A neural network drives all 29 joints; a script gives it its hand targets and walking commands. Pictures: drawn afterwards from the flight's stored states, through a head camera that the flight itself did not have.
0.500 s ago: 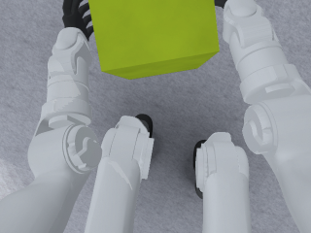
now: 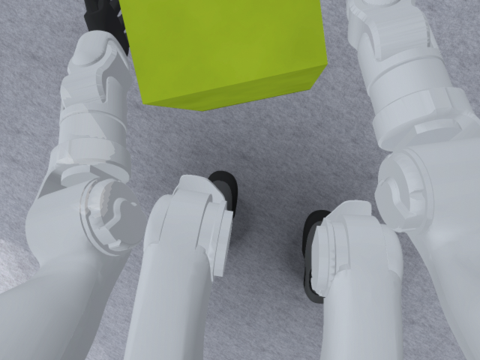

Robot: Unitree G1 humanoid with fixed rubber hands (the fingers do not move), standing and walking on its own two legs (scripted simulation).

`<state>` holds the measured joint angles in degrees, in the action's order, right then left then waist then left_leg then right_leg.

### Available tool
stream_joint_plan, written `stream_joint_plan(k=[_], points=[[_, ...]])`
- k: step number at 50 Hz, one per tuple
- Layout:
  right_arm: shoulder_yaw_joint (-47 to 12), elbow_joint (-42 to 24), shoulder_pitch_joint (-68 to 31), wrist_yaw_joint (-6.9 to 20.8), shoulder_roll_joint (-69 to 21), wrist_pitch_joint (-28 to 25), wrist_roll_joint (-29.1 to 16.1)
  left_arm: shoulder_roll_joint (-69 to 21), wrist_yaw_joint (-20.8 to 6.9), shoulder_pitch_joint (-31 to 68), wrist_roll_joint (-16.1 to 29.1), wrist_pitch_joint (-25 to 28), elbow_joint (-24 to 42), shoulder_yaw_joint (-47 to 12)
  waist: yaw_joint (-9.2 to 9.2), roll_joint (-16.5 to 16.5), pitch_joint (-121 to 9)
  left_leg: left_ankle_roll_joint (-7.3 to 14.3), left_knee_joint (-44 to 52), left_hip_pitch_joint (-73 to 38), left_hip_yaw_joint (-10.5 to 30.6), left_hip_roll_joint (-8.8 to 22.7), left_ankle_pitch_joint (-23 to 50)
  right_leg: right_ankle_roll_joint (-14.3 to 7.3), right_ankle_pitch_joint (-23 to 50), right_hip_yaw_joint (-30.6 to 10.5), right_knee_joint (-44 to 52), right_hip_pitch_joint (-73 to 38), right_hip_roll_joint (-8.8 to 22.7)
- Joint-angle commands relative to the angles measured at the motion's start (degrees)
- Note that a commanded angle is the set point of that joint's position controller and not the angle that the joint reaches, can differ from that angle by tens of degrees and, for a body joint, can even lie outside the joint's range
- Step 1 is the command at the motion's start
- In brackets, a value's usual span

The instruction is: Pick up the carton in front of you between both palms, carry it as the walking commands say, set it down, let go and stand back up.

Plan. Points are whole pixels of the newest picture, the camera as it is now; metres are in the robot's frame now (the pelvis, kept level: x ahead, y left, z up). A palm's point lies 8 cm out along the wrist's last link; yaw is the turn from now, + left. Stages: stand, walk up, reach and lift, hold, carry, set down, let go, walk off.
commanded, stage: set down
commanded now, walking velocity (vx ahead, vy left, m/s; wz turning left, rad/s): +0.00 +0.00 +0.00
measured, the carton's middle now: (233, 25) +0.52 +0.10 -0.26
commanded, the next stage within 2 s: let go in 1.34 s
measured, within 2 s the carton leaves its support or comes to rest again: neither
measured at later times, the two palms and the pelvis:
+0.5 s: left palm (68, 35) +0.48 +0.28 -0.14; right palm out of the picture +0.59 -0.08 -0.13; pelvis -0.02 +0.02 +0.01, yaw +0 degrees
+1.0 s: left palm out of the picture +0.48 +0.28 +0.02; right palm out of the picture +0.60 -0.09 +0.02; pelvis +0.00 +0.02 +0.13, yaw -1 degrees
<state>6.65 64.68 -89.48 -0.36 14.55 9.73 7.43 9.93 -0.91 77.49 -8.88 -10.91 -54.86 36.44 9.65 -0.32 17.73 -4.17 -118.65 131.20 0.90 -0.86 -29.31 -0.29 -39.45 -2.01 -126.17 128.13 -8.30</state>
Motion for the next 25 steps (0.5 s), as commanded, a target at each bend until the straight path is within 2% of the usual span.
stream_joint_plan(k=[1, 2, 3, 4, 5, 6, 7, 8, 9, 10, 11, 12, 13, 14, 15, 16, 17, 18, 19, 20, 21, 22, 23, 24, 25], points=[[-2.7, 0.2, -14.1, 3.1, -11.1, -1.0, -0.3, -13.9, -3.5, 16.0, -0.2, 3.0, -0.5, -4.6, 3.57, -11.5, -47.1, 0.6, 3.0, -25.9, -6.9, -2.7, 14.7, 1.4, 16.3, 0.0, 14.4, -21.5, 1.8], [-5.3, -2.1, -15.7, 1.4, -4.8, -1.5, -2.5, -5.9, -1.7, 12.3, 0.2, 4.5, -0.8, -2.1, 4.67, -11.0, -47.2, 0.5, 1.4, -29.8, -5.4, -1.4, 19.5, 1.8, 18.1, -0.5, 13.1, -19.0, 2.7], [-3.3, 0.1, -13.6, -0.7, 4.9, -1.9, -2.1, 0.8, 0.7, 9.0, 2.8, 5.8, -3.2, -2.8, 2.79, -10.0, -49.0, 0.1, 2.4, -26.8, -5.3, -1.2, 19.5, 1.8, 19.4, -1.5, 13.5, -22.5, 3.7], [-6.2, 0.2, -14.5, -2.1, 5.4, -2.4, -4.2, 3.8, 2.0, 9.8, 5.0, 7.3, 0.1, -3.5, 3.45, -12.3, -51.0, -0.1, 2.3, -29.7, -5.5, -0.9, 22.4, 2.3, 24.7, -2.0, 13.7, -26.4, 3.9], [-8.0, 0.5, -13.2, -3.6, 10.2, -2.9, -6.6, 13.4, 3.9, 6.0, 6.1, 8.6, -8.5, -2.8, 3.83, -12.1, -52.4, 0.9, 1.0, -32.1, -4.3, 0.9, 21.4, 3.2, 22.1, -1.8, 12.5, -24.6, 5.2], [-10.7, -2.6, -17.8, -3.6, 9.5, -3.8, -10.1, 8.7, 4.5, 8.3, 9.4, 9.4, -3.1, -5.3, 6.99, -11.6, -55.9, 0.5, 0.5, -33.7, -5.7, -0.7, 25.5, 1.5, 26.0, -3.2, 13.4, -23.4, 5.7], [-8.1, 0.0, -17.5, -4.3, 12.9, -3.6, -7.9, 15.1, 5.5, 7.2, 8.2, 9.9, -3.9, -3.6, 6.66, -12.6, -55.0, 0.4, 1.6, -27.9, -5.3, 0.4, 24.8, 2.0, 25.9, -2.9, 11.6, -22.2, 5.8], [-12.1, -2.0, -19.0, -4.0, 10.2, -3.3, -11.9, 13.4, 5.6, 8.1, 11.6, 9.6, -4.8, -7.0, 6.57, -13.9, -56.2, 0.7, 2.6, -29.0, -4.9, 0.5, 25.1, 2.5, 26.7, -2.9, 11.4, -28.2, 5.9], [-12.9, -2.6, -19.7, -4.1, 14.2, -3.9, -12.9, 14.6, 5.7, 10.1, 12.8, 11.1, -4.6, -6.9, 8.08, -14.2, -56.2, 1.4, 0.8, -32.0, -4.6, 0.8, 28.5, 2.2, 27.4, -4.0, 12.7, -25.1, 6.2], [-13.0, -5.7, -20.4, -4.1, 12.3, -4.5, -14.7, 14.1, 5.6, 9.8, 15.9, 11.3, -4.4, -8.1, 5.78, -14.2, -59.6, 1.8, 1.4, -33.1, -5.1, 0.9, 27.6, 2.2, 26.4, -3.0, 12.8, -27.2, 5.4], [-13.7, -3.3, -19.4, -3.3, 13.5, -4.2, -16.9, 13.6, 5.5, 11.6, 15.5, 11.4, -2.7, -10.7, 8.45, -9.4, -61.4, 1.8, 0.3, -34.4, -4.5, 1.3, 29.9, 1.6, 27.6, -3.8, 10.6, -24.8, 5.2], [-16.5, -6.0, -21.9, -3.0, 14.6, -3.9, -17.5, 12.7, 5.1, 9.4, 18.3, 10.5, -5.2, -12.2, 7.53, -13.4, -64.1, 1.6, 2.4, -33.1, -4.5, 1.7, 28.2, 2.1, 27.9, -2.4, 10.0, -29.0, 6.5], [-15.9, -6.1, -21.2, -2.9, 14.6, -3.8, -18.4, 16.1, 5.4, 9.1, 17.1, 10.9, -2.4, -12.3, 9.87, -12.3, -65.8, 1.6, 2.0, -34.6, -3.9, 2.0, 28.1, 2.0, 25.2, -2.4, 9.6, -30.4, 6.2], [-18.4, -11.5, -24.4, -2.6, 12.8, -3.7, -20.9, 13.4, 5.5, 11.7, 21.3, 10.9, 0.6, -13.2, 8.55, -15.7, -67.7, 2.2, 2.2, -37.2, -3.9, 2.4, 29.5, 1.7, 25.2, -1.8, 10.7, -32.0, 6.4], [-16.5, -10.5, -25.3, -3.0, 17.4, -3.4, -19.4, 16.0, 6.0, 9.7, 20.3, 10.6, -0.3, -13.6, 8.41, -15.4, -72.3, 1.7, 2.2, -39.7, -4.1, 2.0, 31.4, 2.5, 27.4, -1.4, 10.0, -35.2, 6.2], [-18.7, -5.6, -20.9, -2.4, 15.8, -2.4, -20.4, 16.3, 6.3, 7.5, 20.3, 9.4, -1.3, -14.6, 10.25, -17.2, -70.9, 2.5, 3.8, -39.8, -4.3, 1.7, 25.8, 2.1, 20.0, -0.1, 10.4, -35.4, 6.7], [-18.4, -12.2, -20.4, -2.1, 12.3, -2.0, -21.5, 16.6, 6.6, 11.0, 20.4, 9.1, 3.8, -14.2, 9.60, -15.6, -71.2, 2.5, 4.8, -39.3, -5.1, 1.6, 27.6, 1.7, 23.0, -0.6, 11.6, -33.9, 5.5], [-15.5, -15.3, -20.6, -2.5, 16.8, -1.7, -19.1, 17.3, 6.4, 8.2, 20.0, 9.3, 8.4, -13.9, 10.37, -12.4, -77.3, 2.7, 2.5, -45.0, -4.5, 1.4, 31.2, 1.4, 23.8, -1.7, 10.4, -33.6, 5.8], [-16.0, -9.6, -21.8, -2.5, 16.8, -0.7, -17.7, 15.5, 7.0, 11.3, 20.5, 7.5, 8.6, -15.6, 8.72, -13.7, -75.3, 2.4, 5.6, -45.7, -4.7, 1.2, 28.6, 1.5, 20.4, 0.3, 11.3, -34.8, 5.8], [-15.6, -11.8, -24.4, -2.5, 17.9, 0.0, -20.8, 14.4, 6.9, 8.5, 21.1, 6.4, 3.7, -15.5, 9.53, -11.3, -76.0, 2.5, 6.2, -45.8, -6.3, 1.5, 24.7, 1.1, 18.3, 0.2, 12.6, -36.7, 4.8], [-13.8, -10.3, -22.2, -2.3, 19.6, 1.0, -17.9, 15.2, 7.2, 4.9, 20.3, 5.6, 6.9, -14.9, 9.61, -12.6, -74.8, 2.0, 8.0, -47.2, -6.4, 0.9, 20.5, 1.7, 12.1, 2.1, 13.9, -34.9, 4.9], [-12.6, -13.4, -22.3, -2.2, 18.7, 1.8, -15.5, 14.3, 8.1, 7.5, 18.5, 5.0, 16.0, -14.5, 8.46, -11.2, -78.9, 1.0, 8.0, -48.7, -6.7, 0.2, 21.5, 0.5, 12.3, 0.0, 15.6, -35.7, 4.6], [-10.1, -9.5, -21.4, -1.6, 20.2, 2.1, -15.6, 13.2, 8.7, 11.8, 18.7, 4.1, 17.2, -16.8, 4.16, -9.5, -77.0, 1.7, 7.8, -47.6, -5.2, 0.7, 24.0, -0.4, 16.2, 1.7, 14.2, -33.3, 4.0], [-11.0, -10.9, -18.2, -1.2, 18.7, 2.4, -14.6, 14.1, 9.4, 11.2, 19.1, 3.0, 16.7, -16.4, 4.75, -12.1, -78.3, 2.2, 10.6, -55.0, -4.4, -0.3, 20.8, 0.5, 11.3, 3.4, 15.8, -33.9, 4.0], [-9.5, -7.9, -17.9, -1.3, 18.8, 2.7, -15.5, 11.6, 9.1, 6.7, 19.2, 2.6, 11.9, -17.6, 5.78, -8.4, -72.9, 2.2, 11.1, -48.8, -6.0, -0.9, 20.6, -0.4, 11.2, 2.9, 15.9, -27.5, 3.9]])
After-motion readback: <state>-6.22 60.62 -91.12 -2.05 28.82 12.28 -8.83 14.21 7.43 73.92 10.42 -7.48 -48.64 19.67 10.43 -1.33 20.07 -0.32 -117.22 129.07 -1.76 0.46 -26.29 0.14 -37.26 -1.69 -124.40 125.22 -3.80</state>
